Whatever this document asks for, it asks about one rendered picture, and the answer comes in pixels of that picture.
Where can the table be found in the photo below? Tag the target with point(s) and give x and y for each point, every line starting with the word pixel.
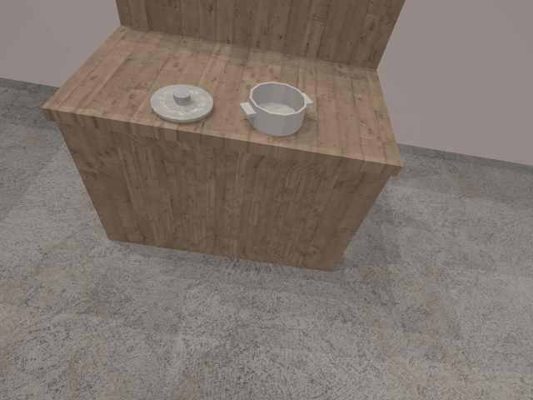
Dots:
pixel 217 185

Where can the lid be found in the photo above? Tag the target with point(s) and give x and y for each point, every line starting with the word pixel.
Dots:
pixel 166 107

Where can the knob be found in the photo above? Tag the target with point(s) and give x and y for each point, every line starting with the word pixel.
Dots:
pixel 181 95

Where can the pot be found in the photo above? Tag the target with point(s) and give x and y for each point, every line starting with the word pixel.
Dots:
pixel 276 108

